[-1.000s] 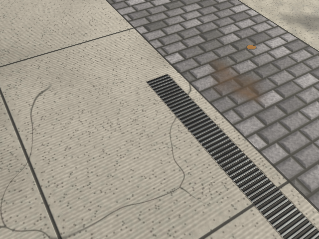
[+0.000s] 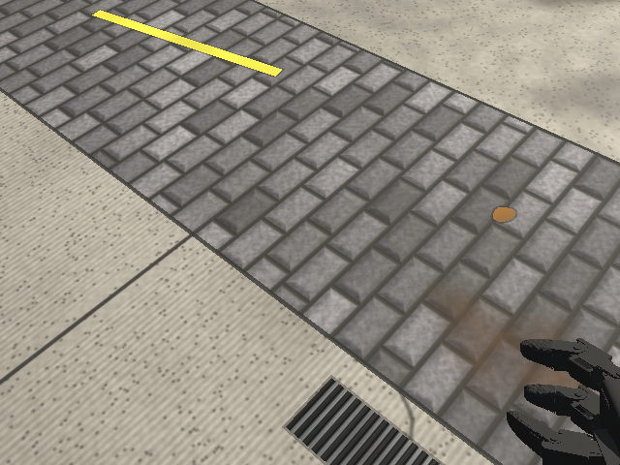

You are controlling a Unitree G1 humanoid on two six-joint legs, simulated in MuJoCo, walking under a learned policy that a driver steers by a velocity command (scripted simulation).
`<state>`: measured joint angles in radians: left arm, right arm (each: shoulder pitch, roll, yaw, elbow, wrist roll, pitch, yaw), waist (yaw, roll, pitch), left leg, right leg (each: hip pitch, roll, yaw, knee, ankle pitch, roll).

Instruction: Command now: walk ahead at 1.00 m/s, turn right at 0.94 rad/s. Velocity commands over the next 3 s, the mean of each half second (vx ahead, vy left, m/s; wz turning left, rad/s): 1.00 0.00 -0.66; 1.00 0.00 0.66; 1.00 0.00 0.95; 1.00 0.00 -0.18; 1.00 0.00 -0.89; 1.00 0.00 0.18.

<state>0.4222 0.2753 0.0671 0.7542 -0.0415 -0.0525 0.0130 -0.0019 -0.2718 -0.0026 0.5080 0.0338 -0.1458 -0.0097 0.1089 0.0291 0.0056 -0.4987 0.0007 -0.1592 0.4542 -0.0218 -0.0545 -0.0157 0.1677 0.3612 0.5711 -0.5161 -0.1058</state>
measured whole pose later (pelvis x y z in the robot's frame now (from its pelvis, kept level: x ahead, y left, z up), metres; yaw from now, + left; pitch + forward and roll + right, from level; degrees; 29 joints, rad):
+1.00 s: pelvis +0.84 -0.10 -0.03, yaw +4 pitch -2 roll -3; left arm 0.26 0.28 0.05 0.79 -0.02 -0.08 -0.01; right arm 0.23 -0.32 -0.07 0.69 0.04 -0.02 0.05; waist -0.04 0.01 0.07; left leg -0.57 -0.05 0.10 0.83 -0.29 0.16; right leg 0.02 -0.03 -0.12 1.16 -0.47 0.01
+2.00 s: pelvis +1.61 +0.16 +0.01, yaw +25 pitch +0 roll +2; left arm 0.34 0.31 0.05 0.78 -0.05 -0.06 0.01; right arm 0.24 -0.27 -0.06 0.72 -0.01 -0.10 0.02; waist 0.00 -0.05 0.02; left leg -0.27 0.02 0.08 0.52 -0.26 -0.02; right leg -0.51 -0.09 0.04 1.33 -0.31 -0.04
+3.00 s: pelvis +2.52 +0.33 +0.03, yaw +6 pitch -1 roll +1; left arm 0.06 0.27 0.00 0.63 0.02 -0.14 -0.01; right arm 0.53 -0.24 -0.05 0.80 0.03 -0.08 0.03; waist -0.08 -0.02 0.05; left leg -0.08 -0.18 -0.14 0.33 -0.22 0.14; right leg -0.62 -0.05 0.14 0.94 -0.22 -0.01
